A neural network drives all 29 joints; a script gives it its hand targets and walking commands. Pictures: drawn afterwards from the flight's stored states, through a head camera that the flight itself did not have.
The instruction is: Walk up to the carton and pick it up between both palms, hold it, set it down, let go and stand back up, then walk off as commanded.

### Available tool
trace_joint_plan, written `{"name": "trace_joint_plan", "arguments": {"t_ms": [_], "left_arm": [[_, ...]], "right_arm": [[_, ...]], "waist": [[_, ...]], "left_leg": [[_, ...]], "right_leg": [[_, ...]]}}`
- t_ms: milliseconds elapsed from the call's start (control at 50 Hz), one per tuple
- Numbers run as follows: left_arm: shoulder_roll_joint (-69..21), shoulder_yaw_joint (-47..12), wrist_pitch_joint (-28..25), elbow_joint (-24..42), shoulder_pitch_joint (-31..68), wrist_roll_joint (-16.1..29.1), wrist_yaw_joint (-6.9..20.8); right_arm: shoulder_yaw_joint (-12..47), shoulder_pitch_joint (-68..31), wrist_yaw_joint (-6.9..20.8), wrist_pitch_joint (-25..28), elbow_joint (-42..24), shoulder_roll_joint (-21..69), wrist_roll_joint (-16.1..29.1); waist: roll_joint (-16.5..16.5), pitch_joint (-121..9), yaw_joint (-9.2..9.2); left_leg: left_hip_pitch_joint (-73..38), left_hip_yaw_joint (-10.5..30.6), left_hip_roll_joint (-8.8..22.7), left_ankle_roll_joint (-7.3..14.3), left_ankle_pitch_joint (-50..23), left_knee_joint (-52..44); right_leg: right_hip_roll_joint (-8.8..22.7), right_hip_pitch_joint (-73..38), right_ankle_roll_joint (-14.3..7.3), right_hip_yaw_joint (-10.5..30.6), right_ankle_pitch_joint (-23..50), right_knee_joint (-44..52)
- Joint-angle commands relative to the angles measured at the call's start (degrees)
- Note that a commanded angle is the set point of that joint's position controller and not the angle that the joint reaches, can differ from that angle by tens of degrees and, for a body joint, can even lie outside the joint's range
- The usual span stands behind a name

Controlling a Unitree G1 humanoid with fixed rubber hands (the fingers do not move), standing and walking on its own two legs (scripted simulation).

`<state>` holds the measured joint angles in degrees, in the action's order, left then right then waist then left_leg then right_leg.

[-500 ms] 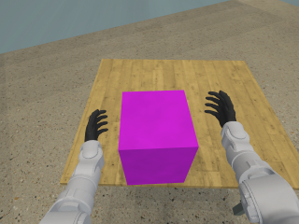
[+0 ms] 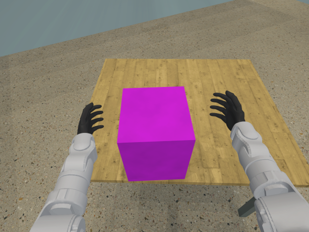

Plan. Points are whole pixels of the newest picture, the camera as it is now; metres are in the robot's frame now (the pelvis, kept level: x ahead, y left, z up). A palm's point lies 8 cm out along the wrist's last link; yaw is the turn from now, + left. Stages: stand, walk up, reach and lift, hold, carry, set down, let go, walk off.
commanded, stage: set down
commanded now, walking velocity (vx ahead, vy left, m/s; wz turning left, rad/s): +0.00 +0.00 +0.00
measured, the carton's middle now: (155, 135) +0.45 +0.03 -0.05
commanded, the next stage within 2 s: none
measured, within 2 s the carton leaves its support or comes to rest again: neither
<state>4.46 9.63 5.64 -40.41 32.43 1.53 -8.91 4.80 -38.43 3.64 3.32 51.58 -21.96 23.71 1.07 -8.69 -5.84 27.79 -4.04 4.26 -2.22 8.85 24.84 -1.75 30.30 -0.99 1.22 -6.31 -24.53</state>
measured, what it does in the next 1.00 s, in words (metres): stands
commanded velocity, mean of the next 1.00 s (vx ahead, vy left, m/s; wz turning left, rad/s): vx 0.00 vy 0.00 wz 0.00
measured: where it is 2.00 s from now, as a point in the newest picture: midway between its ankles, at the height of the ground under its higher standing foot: outside the picture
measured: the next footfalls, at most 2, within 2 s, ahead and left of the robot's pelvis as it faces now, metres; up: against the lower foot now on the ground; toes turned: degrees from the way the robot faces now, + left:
none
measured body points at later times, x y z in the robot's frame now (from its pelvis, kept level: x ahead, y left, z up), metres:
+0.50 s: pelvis +0.01 +0.00 +0.00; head +0.03 -0.02 +0.45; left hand +0.30 +0.23 +0.02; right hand +0.36 -0.21 +0.03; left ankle +0.02 +0.15 -0.74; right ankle +0.05 -0.10 -0.74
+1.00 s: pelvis +0.02 +0.00 +0.00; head +0.07 -0.01 +0.45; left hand +0.25 +0.21 -0.02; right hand +0.28 -0.21 -0.03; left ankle +0.02 +0.15 -0.74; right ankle +0.05 -0.10 -0.74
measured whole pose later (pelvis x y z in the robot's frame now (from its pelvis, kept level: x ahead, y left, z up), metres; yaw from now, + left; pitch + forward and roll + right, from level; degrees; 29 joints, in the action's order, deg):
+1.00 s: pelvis +0.02 +0.00 +0.00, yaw +0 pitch +9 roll +1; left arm 3.4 2.3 -22.2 -30.1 -5.5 2.7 -5.7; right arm 5.9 3.0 6.0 29.5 37.7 -18.2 17.6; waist 0.3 -3.2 -4.0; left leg 20.9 -4.0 4.2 -2.4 10.6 23.2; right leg -1.8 24.1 -1.2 1.2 -9.1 -24.5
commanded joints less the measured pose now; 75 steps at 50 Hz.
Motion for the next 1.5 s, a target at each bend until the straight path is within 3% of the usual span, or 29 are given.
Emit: {"name": "trace_joint_plan", "arguments": {"t_ms": [0,20,60,80,180,200,220,280,320,340,380,440,460,480,500,520,580,660,680,740,880,900,940,1020,1080,1120,1140,1360,1480], "left_arm": [[5.8,-3.6,-4.9,20.4,7.3,4.8,1.5],[5.4,-5.7,-4.5,18.9,13.5,5.1,2.0],[8.0,-2.5,-4.9,17.4,13.3,4.0,2.0],[5.8,-3.4,-4.9,18.3,9.1,4.0,1.9],[3.0,-5.2,-6.6,17.1,-1.2,4.2,3.0],[2.8,-5.5,-8.0,22.8,-3.9,3.5,3.4],[4.9,-2.9,-8.7,22.7,-1.8,3.3,3.5],[4.2,-5.1,-11.2,23.0,-2.3,4.0,4.5],[3.6,-4.9,-13.8,25.8,-9.4,4.4,4.2],[5.5,-7.9,-14.2,26.5,0.0,6.9,3.9],[-0.3,-8.0,-15.2,27.4,-18.3,3.9,3.5],[1.9,-8.5,-16.4,26.4,-17.9,5.7,3.7],[2.7,-8.2,-16.7,22.2,-10.4,5.6,3.7],[2.1,-10.1,-17.1,20.9,-16.1,6.6,3.4],[2.5,-8.7,-18.3,20.6,-15.2,6.1,3.3],[2.9,-9.4,-18.6,18.1,-11.7,7.6,3.1],[1.5,-9.9,-22.1,21.4,-24.1,6.3,2.4],[-0.2,-11.2,-24.5,17.9,-27.1,5.5,2.8],[0.7,-10.0,-24.8,19.6,-25.3,4.6,2.3],[0.3,-12.6,-26.9,20.2,-29.6,7.0,2.1],[1.1,-11.1,-30.7,15.0,-34.8,4.2,2.9],[0.2,-12.1,-31.2,15.0,-33.4,4.5,3.4],[-0.9,-9.5,-31.4,11.7,-42.6,0.9,4.6],[-0.3,-9.3,-34.0,20.6,-43.0,2.0,3.8],[0.9,-7.9,-34.5,16.7,-47.6,-0.8,5.0],[0.0,-7.9,-35.9,20.4,-48.4,-0.6,3.9],[-2.4,-10.2,-36.9,25.2,-47.4,1.3,2.9],[3.8,-8.9,-30.3,8.4,-45.9,-0.8,4.7],[9.0,-5.9,-26.4,7.2,-46.1,-0.4,6.9]], "right_arm": [[-2.7,-14.8,0.7,4.9,-15.8,-10.8,-2.0],[-5.6,-21.0,0.4,4.8,-14.5,-11.4,-2.9],[-3.1,-19.4,0.4,4.4,-17.6,-11.0,-4.1],[-4.0,-16.1,0.9,4.9,-16.5,-10.4,-3.2],[-2.2,-4.3,1.4,5.8,-13.9,-7.4,-3.5],[-2.8,-0.7,1.4,7.3,-14.1,-7.7,-3.5],[-2.2,-3.8,1.0,8.0,-17.6,-6.6,-3.8],[-2.6,-2.0,0.6,10.3,-20.6,-5.1,-3.7],[-1.7,3.0,1.1,12.9,-25.7,-5.7,-3.4],[-3.5,-3.7,0.7,11.9,-23.5,-6.9,-4.8],[-1.5,12.7,1.9,12.9,-20.5,-3.8,-4.4],[-2.4,14.3,2.1,14.2,-22.7,-3.7,-4.6],[-0.8,6.4,1.9,14.0,-23.5,-2.7,-5.3],[-1.3,13.8,2.6,13.7,-18.7,-3.8,-4.4],[-1.5,10.9,2.6,14.7,-23.3,-1.7,-4.9],[-2.7,9.0,2.8,14.4,-23.7,-2.4,-6.0],[-0.1,21.8,3.2,17.8,-23.8,0.0,-4.3],[-1.3,25.9,3.4,20.7,-21.7,1.2,-4.6],[-0.6,23.5,3.9,21.1,-22.4,0.9,-4.4],[-4.4,27.6,3.9,24.1,-23.0,-1.5,-6.0],[1.0,35.1,2.7,28.0,-21.3,4.8,-6.2],[-0.2,35.1,2.6,28.2,-20.1,3.8,-6.9],[0.2,43.0,1.4,30.4,-15.7,4.6,-9.2],[-2.4,43.3,1.4,34.0,-22.1,2.3,-9.9],[-0.3,46.9,0.7,35.4,-16.1,5.8,-9.6],[-0.5,47.2,1.4,37.3,-21.4,4.4,-8.0],[-2.9,46.4,2.6,38.3,-22.1,0.0,-6.5],[-1.4,45.1,1.6,32.8,-9.5,3.0,-9.2],[-1.3,46.8,-1.1,30.6,-9.6,5.1,-13.9]], "waist": [[-8.2,-26.8,0.1],[-5.7,-26.6,2.46],[-9.7,-24.7,-0.6],[-8.4,-24.5,0.98],[-10.7,-18.9,1.75],[-7.1,-19.7,2.41],[-10.0,-21.3,-0.04],[-9.0,-19.4,2.4],[-10.4,-21.8,0.4],[-7.3,-21.5,3.36],[-8.1,-16.1,2.39],[-8.4,-14.1,3.33],[-9.4,-13.2,0.41],[-10.4,-9.3,3.1],[-11.6,-10.9,0.66],[-13.0,-10.1,2.3],[-9.2,-11.4,0.79],[-9.6,-7.8,3.15],[-8.7,-8.2,0.42],[-8.4,-9.3,4.84],[-8.2,-7.1,2.42],[-10.4,-7.5,5.51],[-9.5,-2.0,5.55],[-8.4,-10.6,5.81],[-7.7,-8.6,5.43],[-7.2,-9.8,2.48],[-7.0,-11.6,5.07],[-8.0,3.6,3.9],[-10.6,1.2,4.65]], "left_leg": [[-14.3,0.5,-4.1,0.8,-12.6,-1.9],[-13.0,0.4,-4.5,0.9,-9.5,-2.4],[-11.3,-0.4,-5.3,2.0,-2.9,-5.3],[-11.3,-0.3,-5.1,1.8,-2.8,-4.6],[-12.8,0.6,-4.5,2.6,-4.9,-4.9],[-15.6,0.9,-4.6,1.8,-7.2,-4.9],[-14.8,0.0,-4.9,2.0,-8.8,-4.4],[-12.0,-0.1,-5.8,1.9,-6.1,-4.7],[-13.9,0.0,-5.6,2.4,-10.0,-3.9],[-12.2,0.0,-5.6,1.7,-6.3,-3.6],[-18.1,1.1,-4.7,1.7,-8.3,-4.9],[-17.5,0.9,-5.2,1.9,-5.9,-4.8],[-13.8,0.3,-4.9,2.5,-2.2,-4.6],[-14.1,0.9,-5.1,3.0,0.5,-5.7],[-13.5,0.7,-5.1,3.2,1.4,-5.3],[-10.7,0.7,-5.2,3.5,4.5,-5.0],[-16.0,0.9,-5.0,2.8,-0.7,-3.7],[-16.1,2.4,-4.8,3.4,0.9,-3.9],[-15.9,1.9,-4.8,3.3,0.7,-3.7],[-15.4,2.3,-4.7,2.7,3.1,-4.1],[-15.5,1.2,-5.0,3.1,1.0,-3.3],[-14.1,1.6,-5.4,3.1,2.0,-3.0],[-18.2,1.8,-5.2,2.0,-2.6,-4.2],[-18.5,1.9,-5.0,1.1,-7.8,-3.1],[-19.0,1.3,-5.8,1.0,-12.1,-2.4],[-18.2,1.6,-5.1,1.4,-14.4,-2.4],[-18.3,2.7,-4.7,0.5,-14.3,-2.0],[-16.1,0.9,-4.9,1.5,3.3,-3.6],[-14.0,-0.5,-6.1,2.1,4.0,-4.4]], "right_leg": [[-2.0,-30.5,-0.2,-0.7,14.4,0.4],[-2.0,-26.4,-0.1,-0.4,10.7,1.4],[-1.6,-29.3,0.6,0.0,3.7,3.4],[-1.4,-28.1,0.3,-0.7,2.7,2.8],[-1.0,-30.3,-0.3,0.0,5.4,3.4],[-0.8,-30.2,-0.1,-0.4,7.9,2.8],[-0.5,-32.2,0.3,0.3,9.5,2.7],[-0.2,-33.3,0.9,0.6,9.7,3.0],[-0.7,-33.5,0.9,0.3,12.6,2.6],[-0.4,-29.5,1.0,0.1,8.5,2.3],[-1.0,-28.3,-0.1,-0.8,5.7,4.1],[-0.6,-26.6,0.0,-0.8,1.2,5.2],[-0.4,-25.9,0.0,-0.1,-2.5,5.2],[-0.1,-25.1,0.3,0.1,-5.4,5.5],[0.2,-25.1,-0.1,0.6,-9.4,6.3],[0.4,-22.3,0.2,0.9,-11.3,6.0],[0.3,-23.9,-0.6,0.5,-7.4,5.3],[0.4,-22.9,-1.0,0.7,-8.3,6.2],[0.5,-21.8,-0.7,0.9,-8.4,5.7],[0.0,-21.2,-0.8,-0.1,-8.3,5.1],[1.5,-23.1,-0.9,3.1,-5.2,5.1],[1.5,-23.7,-1.0,3.2,-4.0,5.6],[1.3,-26.3,-0.3,2.2,-0.5,5.0],[-0.5,-29.0,-0.4,1.2,7.0,3.5],[0.4,-29.6,-0.6,2.7,15.1,3.2],[-0.7,-30.3,-0.9,1.6,16.6,1.8],[-1.7,-29.1,-0.4,0.3,16.0,0.7],[1.7,-20.5,-0.7,2.7,-8.9,6.0],[3.4,-27.9,0.7,5.3,-5.4,7.0]]}}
